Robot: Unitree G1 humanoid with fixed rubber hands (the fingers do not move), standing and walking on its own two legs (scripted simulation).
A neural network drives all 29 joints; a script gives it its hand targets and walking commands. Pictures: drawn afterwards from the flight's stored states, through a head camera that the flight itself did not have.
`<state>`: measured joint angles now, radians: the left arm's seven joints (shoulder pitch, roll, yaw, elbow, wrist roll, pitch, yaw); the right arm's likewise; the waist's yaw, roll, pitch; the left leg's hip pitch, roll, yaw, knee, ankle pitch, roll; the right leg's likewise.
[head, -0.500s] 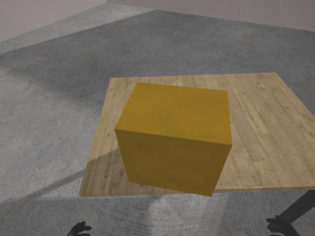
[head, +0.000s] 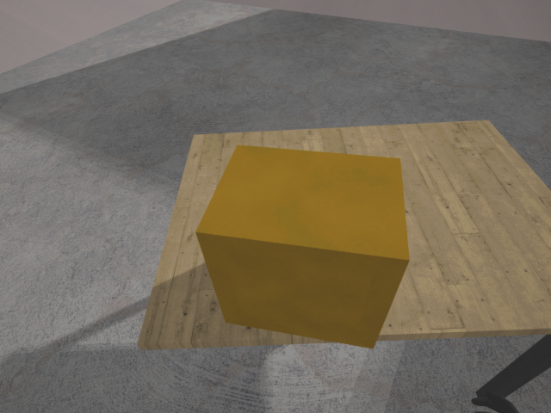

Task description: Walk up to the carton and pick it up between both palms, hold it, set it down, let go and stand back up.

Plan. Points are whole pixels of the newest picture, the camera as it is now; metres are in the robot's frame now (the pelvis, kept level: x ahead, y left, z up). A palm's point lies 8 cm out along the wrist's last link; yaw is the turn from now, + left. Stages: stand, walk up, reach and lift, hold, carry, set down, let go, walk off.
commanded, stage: stand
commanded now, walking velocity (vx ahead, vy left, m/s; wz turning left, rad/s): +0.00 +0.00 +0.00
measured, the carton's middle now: (305, 247) +0.41 -0.02 +0.00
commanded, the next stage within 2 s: none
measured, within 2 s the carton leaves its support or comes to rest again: neither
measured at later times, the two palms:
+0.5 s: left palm out of the picture +0.08 +0.28 -0.11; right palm out of the picture +0.09 -0.29 -0.08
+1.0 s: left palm out of the picture +0.05 +0.28 -0.11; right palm out of the picture +0.07 -0.29 -0.09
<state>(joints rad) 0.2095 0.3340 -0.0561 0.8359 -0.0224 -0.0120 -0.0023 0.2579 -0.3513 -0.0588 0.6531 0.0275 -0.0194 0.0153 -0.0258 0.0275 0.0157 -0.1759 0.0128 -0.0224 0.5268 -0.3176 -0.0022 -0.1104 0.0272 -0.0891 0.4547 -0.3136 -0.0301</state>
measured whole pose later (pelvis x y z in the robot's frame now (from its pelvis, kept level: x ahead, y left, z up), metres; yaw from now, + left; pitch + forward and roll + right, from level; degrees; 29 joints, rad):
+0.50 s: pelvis -0.01 +0.00 +0.00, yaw +0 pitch -3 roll -1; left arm 0.21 0.33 -0.06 0.92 -0.02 -0.01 0.00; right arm 0.26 -0.35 -0.06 0.72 0.03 -0.02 0.02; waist -0.03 0.03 0.02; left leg -0.18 0.01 -0.02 0.53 -0.30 0.00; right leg -0.11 0.03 -0.09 0.45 -0.30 -0.03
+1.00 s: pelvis -0.03 +0.00 +0.00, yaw +0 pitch -4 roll -1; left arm 0.21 0.34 -0.06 0.97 -0.02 -0.02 0.00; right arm 0.26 -0.35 -0.06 0.77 0.03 -0.02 0.02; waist -0.03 0.03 0.02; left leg -0.18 0.01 -0.02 0.53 -0.28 0.00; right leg -0.11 0.03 -0.09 0.45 -0.28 -0.03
